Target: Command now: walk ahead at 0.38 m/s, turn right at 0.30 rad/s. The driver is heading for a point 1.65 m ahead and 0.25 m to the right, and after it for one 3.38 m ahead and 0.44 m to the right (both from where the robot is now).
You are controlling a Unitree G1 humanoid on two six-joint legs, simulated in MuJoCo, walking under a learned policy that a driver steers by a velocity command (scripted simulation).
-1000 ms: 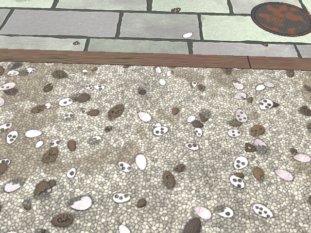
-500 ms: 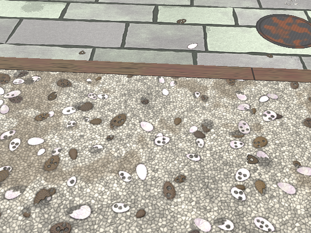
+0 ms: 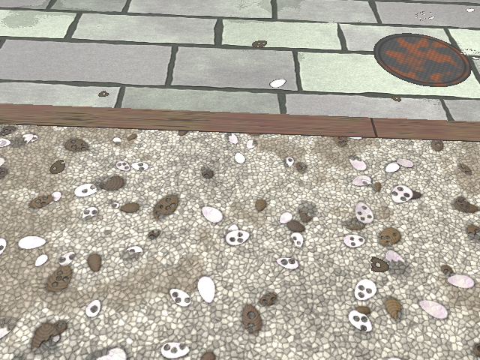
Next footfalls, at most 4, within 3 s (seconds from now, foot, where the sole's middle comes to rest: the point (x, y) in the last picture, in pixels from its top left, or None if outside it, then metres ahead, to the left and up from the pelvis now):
0.40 right None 0.35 -0.15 -0.77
0.96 left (252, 299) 0.71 -0.04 -0.77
1.44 right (318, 232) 0.96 -0.27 -0.77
1.96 left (245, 170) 1.24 -0.02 -0.77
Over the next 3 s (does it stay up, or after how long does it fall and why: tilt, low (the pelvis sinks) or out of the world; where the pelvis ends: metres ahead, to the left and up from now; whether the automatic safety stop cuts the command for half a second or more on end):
stays up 1.61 -0.24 -0.09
